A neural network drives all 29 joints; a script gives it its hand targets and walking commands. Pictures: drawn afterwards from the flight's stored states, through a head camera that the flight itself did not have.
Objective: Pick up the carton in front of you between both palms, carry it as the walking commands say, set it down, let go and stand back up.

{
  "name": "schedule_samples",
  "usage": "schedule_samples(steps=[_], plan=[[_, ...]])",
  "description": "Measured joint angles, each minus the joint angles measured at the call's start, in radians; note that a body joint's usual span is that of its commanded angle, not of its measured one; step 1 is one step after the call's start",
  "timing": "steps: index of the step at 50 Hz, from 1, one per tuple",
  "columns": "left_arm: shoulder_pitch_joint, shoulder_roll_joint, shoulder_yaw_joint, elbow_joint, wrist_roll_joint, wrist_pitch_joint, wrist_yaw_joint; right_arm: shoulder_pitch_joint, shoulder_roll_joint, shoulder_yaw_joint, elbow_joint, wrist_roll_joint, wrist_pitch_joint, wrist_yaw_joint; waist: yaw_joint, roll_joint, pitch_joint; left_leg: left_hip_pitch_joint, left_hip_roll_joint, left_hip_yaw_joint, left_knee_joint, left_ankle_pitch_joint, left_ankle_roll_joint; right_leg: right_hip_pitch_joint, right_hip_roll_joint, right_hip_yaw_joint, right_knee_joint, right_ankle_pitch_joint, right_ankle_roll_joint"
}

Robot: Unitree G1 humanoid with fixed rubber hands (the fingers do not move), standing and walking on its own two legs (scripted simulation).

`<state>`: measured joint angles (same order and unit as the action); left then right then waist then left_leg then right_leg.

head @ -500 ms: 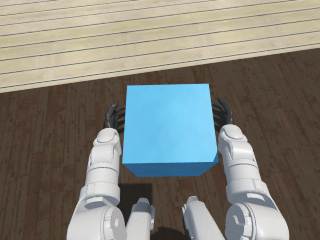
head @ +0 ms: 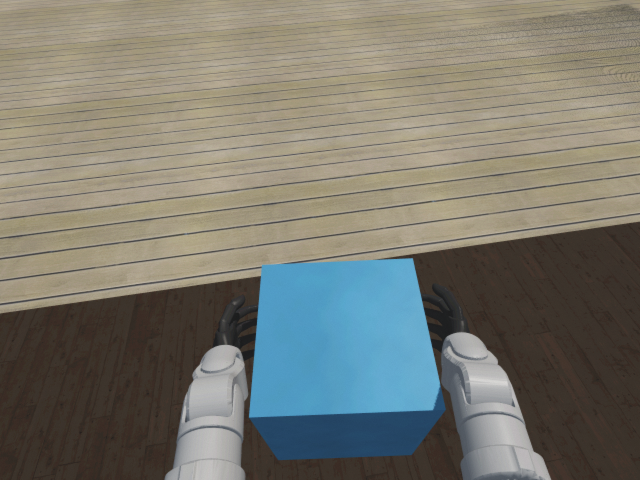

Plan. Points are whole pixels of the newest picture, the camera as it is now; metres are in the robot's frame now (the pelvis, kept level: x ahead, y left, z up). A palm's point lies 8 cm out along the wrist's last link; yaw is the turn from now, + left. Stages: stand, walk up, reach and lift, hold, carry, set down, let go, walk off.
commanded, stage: reach and lift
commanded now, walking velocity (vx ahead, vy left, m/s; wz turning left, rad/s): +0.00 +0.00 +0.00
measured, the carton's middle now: (341, 365) +0.31 +0.00 -0.07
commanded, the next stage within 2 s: hold in 1.12 s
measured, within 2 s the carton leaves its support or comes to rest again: neither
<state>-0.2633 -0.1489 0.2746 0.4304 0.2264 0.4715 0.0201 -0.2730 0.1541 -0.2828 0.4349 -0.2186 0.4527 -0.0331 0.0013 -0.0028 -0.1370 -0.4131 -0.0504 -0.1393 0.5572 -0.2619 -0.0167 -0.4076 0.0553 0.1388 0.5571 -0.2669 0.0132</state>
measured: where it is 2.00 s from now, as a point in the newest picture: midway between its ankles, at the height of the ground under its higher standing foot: outside the picture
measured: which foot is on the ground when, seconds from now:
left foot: down 0.00-1.00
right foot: down 0.00-1.00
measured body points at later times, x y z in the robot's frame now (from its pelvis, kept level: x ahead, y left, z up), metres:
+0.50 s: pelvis -0.01 +0.00 +0.01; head -0.04 +0.00 +0.46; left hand +0.30 +0.15 +0.03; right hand +0.30 -0.15 +0.03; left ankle +0.01 +0.13 -0.73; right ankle +0.01 -0.13 -0.73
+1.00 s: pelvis +0.00 +0.00 +0.01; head -0.03 +0.00 +0.46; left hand +0.30 +0.15 +0.04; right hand +0.30 -0.15 +0.04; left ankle +0.01 +0.13 -0.73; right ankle +0.01 -0.13 -0.73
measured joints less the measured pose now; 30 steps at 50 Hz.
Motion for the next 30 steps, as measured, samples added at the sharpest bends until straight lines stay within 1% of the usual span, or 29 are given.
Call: schedule_samples(steps=[5, 10, 14, 21, 30], plan=[[0.023, 0.002, -0.029, -0.045, 0.010, 0.078, 0.000, 0.019, -0.004, 0.023, -0.039, -0.015, 0.076, 0.010, -0.002, 0.001, 0.028, 0.149, 0.005, -0.001, -0.090, 0.030, 0.003, 0.148, -0.008, 0.002, -0.087, 0.029, -0.002], [-0.006, -0.004, -0.008, -0.027, 0.048, 0.131, -0.017, -0.009, 0.002, 0.000, -0.023, -0.057, 0.129, 0.026, -0.001, 0.002, 0.060, 0.220, 0.006, 0.000, -0.112, 0.040, 0.004, 0.218, -0.009, 0.002, -0.109, 0.038, -0.003], [-0.032, -0.011, 0.016, -0.018, 0.066, 0.145, -0.026, -0.036, 0.009, -0.024, -0.016, -0.077, 0.143, 0.035, -0.001, 0.003, 0.093, 0.228, 0.006, 0.001, -0.099, 0.039, 0.004, 0.227, -0.008, 0.001, -0.098, 0.038, -0.002], [-0.056, -0.018, 0.031, -0.040, 0.070, 0.147, -0.030, -0.060, 0.017, -0.042, -0.036, -0.083, 0.144, 0.041, -0.001, 0.001, 0.128, 0.229, 0.006, 0.004, -0.093, 0.043, 0.004, 0.228, -0.009, 0.000, -0.093, 0.043, 0.000], [-0.048, -0.015, 0.015, -0.067, 0.071, 0.162, -0.032, -0.053, 0.014, -0.027, -0.061, -0.083, 0.158, 0.045, -0.001, 0.000, 0.134, 0.256, 0.007, 0.006, -0.124, 0.052, 0.005, 0.255, -0.013, 0.000, -0.123, 0.051, -0.001]])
